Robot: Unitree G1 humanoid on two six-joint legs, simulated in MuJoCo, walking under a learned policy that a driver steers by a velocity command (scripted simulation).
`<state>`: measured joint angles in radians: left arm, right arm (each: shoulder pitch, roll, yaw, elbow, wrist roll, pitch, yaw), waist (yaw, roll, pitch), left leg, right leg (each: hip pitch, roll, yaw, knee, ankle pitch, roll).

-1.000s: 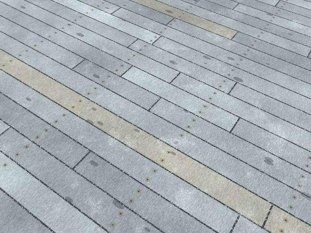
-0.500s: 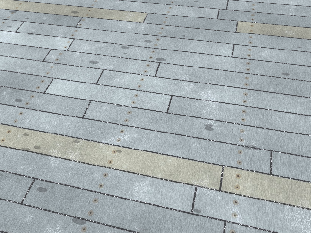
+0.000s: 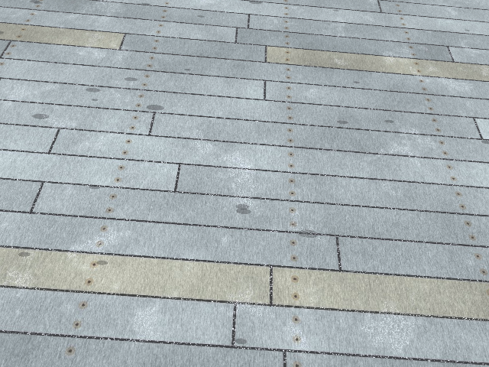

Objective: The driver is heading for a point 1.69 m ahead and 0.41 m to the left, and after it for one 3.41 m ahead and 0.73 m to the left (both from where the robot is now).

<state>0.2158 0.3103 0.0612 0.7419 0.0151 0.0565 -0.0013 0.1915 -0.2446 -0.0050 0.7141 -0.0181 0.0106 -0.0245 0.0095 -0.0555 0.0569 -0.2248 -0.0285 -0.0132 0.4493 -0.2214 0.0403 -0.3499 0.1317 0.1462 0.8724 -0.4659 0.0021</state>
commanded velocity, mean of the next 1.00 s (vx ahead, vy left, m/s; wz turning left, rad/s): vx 0.21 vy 0.00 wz -0.05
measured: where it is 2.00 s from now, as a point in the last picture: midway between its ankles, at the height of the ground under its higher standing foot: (242, 262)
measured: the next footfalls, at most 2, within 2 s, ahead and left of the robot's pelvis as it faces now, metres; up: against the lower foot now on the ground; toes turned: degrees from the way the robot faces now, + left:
right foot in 0.20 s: +0.00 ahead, -0.12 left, +0.00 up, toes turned +4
right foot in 1.12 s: +0.44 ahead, -0.07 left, +0.00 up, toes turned -4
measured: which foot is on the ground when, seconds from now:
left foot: down 0.00-1.00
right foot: up 0.00-0.18, down 0.20-0.64, up 0.66-1.00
